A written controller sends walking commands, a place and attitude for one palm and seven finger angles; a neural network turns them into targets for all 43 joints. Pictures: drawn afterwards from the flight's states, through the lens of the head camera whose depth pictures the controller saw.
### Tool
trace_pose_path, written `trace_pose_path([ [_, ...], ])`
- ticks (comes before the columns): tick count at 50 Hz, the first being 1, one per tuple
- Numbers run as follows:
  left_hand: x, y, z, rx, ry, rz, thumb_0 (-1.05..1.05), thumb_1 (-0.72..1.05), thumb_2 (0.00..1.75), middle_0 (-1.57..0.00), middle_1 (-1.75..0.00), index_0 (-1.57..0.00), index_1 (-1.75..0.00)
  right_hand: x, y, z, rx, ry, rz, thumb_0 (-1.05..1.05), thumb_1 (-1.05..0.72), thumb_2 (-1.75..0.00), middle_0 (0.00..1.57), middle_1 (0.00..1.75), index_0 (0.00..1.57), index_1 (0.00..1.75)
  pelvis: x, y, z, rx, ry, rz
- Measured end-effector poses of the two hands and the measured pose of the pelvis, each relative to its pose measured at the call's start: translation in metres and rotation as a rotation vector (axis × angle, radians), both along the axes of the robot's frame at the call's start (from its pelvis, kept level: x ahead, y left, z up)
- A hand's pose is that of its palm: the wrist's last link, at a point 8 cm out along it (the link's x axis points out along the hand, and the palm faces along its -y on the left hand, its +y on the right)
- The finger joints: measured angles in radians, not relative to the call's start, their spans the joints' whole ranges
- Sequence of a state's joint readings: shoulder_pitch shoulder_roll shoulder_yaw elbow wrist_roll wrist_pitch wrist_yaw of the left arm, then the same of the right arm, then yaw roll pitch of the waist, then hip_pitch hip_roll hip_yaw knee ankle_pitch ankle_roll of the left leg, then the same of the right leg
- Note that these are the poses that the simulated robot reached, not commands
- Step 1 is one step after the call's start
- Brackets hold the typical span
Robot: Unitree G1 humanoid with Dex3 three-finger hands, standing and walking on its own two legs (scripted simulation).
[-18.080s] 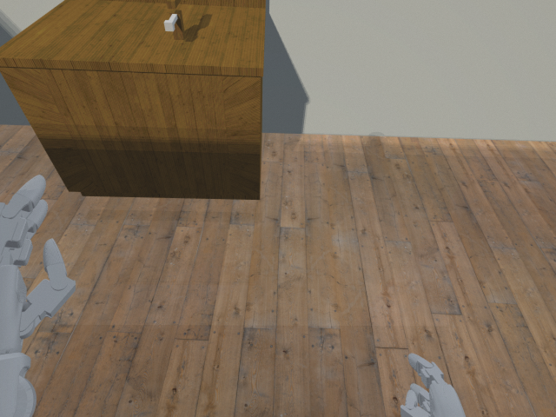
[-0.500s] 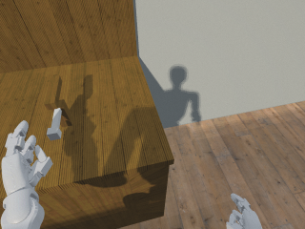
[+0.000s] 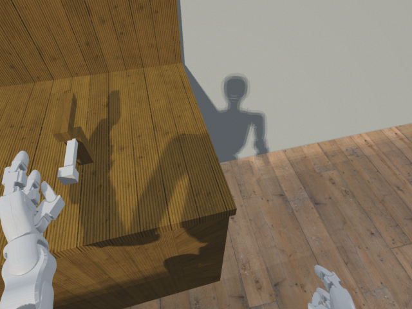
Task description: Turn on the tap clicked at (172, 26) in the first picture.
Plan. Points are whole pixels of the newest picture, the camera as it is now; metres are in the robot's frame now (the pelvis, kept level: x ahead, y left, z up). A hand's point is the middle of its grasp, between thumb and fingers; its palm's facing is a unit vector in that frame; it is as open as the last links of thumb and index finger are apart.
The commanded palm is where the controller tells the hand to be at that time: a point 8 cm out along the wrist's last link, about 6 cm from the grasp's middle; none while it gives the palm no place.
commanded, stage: reach beside the lever's end, fingers flat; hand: left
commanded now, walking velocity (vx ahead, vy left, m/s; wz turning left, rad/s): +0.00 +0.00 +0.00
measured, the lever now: (68, 175) +0.34 +0.31 +0.06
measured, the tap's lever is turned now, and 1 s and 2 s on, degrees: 0 0 16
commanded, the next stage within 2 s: push the lever round in 0.92 s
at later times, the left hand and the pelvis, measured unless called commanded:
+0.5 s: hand (60, 187) +0.31 +0.32 +0.06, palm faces +0.57 -0.81 -0.10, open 7.8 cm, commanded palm +0.26 +0.35 +0.06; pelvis +0.01 +0.01 -0.01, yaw -1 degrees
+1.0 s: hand (59, 189) +0.30 +0.31 +0.07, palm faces +0.54 -0.84 -0.08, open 7.8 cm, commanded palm +0.26 +0.36 +0.06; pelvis +0.00 +0.01 -0.01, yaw +0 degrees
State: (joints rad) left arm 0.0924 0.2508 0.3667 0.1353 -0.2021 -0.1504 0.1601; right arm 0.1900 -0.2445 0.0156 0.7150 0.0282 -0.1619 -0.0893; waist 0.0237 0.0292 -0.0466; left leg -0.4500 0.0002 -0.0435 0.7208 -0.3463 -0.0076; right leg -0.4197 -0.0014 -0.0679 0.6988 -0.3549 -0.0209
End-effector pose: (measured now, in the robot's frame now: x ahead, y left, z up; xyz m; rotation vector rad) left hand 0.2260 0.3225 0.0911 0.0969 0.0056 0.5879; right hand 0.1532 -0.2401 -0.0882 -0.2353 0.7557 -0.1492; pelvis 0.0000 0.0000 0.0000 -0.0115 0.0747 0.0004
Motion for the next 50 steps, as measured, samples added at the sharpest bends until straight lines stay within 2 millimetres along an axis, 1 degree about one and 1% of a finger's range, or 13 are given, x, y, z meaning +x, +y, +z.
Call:
trace_pose_path([
  [4,0.009,0.006,-0.005,-0.002,0.007,0.012,0.02,0.9,0.9,-0.16,-0.19,-0.17,-0.19,-0.004,-0.001,-0.002,-0.01,0.023,-0.008,0.01,-0.9,-0.9,0.2,0.3,0.2,0.3,0.001,0.001,-0.001,-0.002,0.011,-0.002],
  [12,0.025,0.015,-0.01,0.007,0.002,0.006,0.02,0.9,0.9,-0.15,-0.17,-0.16,-0.17,-0.011,-0.004,-0.007,-0.02,0.064,-0.026,0.01,-0.9,-0.9,0.2,0.3,0.2,0.3,0.005,0.005,-0.003,-0.006,0.034,-0.007],
  [21,0.035,0.024,-0.022,-0.004,0.024,0.016,0.02,0.9,0.9,-0.15,-0.15,-0.16,-0.16,-0.016,-0.005,-0.012,-0.024,0.106,-0.044,0.01,-0.9,-0.9,0.2,0.3,0.2,0.3,0.008,0.007,-0.006,-0.008,0.058,-0.01],
  [26,0.039,0.026,-0.021,0.006,0.0,0.018,0.02,0.9,0.9,-0.15,-0.15,-0.16,-0.15,-0.019,-0.004,-0.016,-0.026,0.126,-0.046,0.01,-0.9,-0.9,0.2,0.3,0.2,0.3,0.008,0.008,-0.008,-0.012,0.067,-0.01],
  [32,0.036,0.024,-0.019,0.01,0.002,-0.013,0.02,0.9,0.9,-0.15,-0.15,-0.16,-0.15,-0.022,-0.003,-0.016,-0.011,0.126,-0.061,0.01,-0.9,-0.9,0.2,0.3,0.2,0.3,0.01,0.009,-0.007,-0.012,0.067,-0.017],
  [38,0.023,0.031,-0.026,-0.009,0.025,0.028,0.02,0.9,0.9,-0.15,-0.15,-0.16,-0.15,-0.021,-0.003,-0.014,-0.013,0.119,-0.058,0.01,-0.9,-0.9,0.2,0.3,0.2,0.3,0.008,0.008,-0.007,-0.012,0.062,-0.013],
  [42,0.018,0.035,-0.026,0.003,0.001,0.05,0.02,0.9,0.9,-0.15,-0.15,-0.16,-0.15,-0.02,-0.004,-0.014,-0.026,0.116,-0.041,0.01,-0.9,-0.9,0.2,0.3,0.2,0.3,0.003,0.007,-0.009,-0.015,0.061,-0.006],
  [47,0.024,0.029,-0.02,0.011,-0.037,0.011,0.02,0.9,0.9,-0.15,-0.15,-0.15,-0.15,-0.019,-0.003,-0.016,-0.034,0.108,-0.031,0.01,-0.9,-0.9,0.2,0.3,0.2,0.3,-0.002,0.007,-0.011,-0.018,0.059,0.001],
  [50,0.032,0.025,-0.021,-0.003,-0.022,-0.017,0.02,0.9,0.9,-0.15,-0.15,-0.15,-0.15,-0.02,-0.003,-0.016,-0.03,0.102,-0.038,0.01,-0.9,-0.9,0.2,0.3,0.2,0.3,-0.003,0.006,-0.011,-0.016,0.06,-0.001],
])
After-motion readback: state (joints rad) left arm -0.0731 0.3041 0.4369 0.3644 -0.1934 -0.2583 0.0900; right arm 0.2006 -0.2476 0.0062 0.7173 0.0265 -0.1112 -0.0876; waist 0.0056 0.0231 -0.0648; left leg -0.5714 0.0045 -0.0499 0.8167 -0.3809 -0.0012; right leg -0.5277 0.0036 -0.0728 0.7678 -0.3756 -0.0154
